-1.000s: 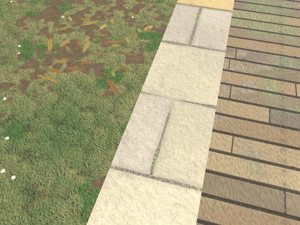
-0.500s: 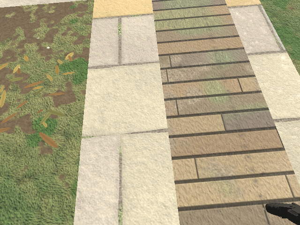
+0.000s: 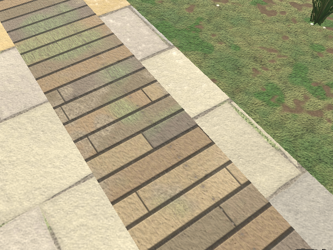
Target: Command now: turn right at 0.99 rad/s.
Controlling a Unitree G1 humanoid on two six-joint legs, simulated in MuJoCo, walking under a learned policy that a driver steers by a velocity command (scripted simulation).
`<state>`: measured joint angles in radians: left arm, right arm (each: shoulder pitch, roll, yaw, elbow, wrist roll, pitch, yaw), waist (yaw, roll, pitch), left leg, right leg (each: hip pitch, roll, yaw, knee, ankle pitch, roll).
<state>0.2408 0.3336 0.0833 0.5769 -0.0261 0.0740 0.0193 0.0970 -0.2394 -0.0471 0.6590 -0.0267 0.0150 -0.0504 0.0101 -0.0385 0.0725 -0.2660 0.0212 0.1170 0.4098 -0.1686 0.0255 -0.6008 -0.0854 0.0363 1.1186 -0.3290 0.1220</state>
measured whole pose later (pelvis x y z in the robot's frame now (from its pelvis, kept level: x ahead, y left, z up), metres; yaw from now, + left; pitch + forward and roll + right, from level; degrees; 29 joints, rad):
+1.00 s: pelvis +0.03 -0.07 -0.01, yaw -33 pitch +1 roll +2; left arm 0.23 0.30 0.10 0.62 -0.03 0.08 -0.02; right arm 0.11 -0.29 -0.08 0.69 0.01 0.03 -0.04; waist 0.02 0.03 0.05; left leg -0.24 0.12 0.18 0.56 -0.32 -0.06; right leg -0.40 -0.05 -0.05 0.77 -0.37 0.02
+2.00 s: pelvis +0.08 -0.16 +0.00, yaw -66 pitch +3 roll -1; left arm 0.26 0.26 0.03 0.63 0.01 -0.07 0.01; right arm 0.35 -0.29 -0.06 0.73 0.04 -0.01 0.01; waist -0.02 0.03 -0.03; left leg -0.41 -0.02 -0.09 0.79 -0.40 0.04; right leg -0.16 0.01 -0.01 0.42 -0.32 -0.01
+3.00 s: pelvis +0.24 -0.40 +0.00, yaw -50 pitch +3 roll +2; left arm 0.38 0.30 0.06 0.66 -0.03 0.00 0.03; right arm 0.11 -0.30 -0.07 0.65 0.02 -0.06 0.03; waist 0.03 -0.01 0.00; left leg -0.32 -0.09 -0.06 0.64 -0.43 0.01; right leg -0.30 0.03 0.23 0.48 -0.23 -0.02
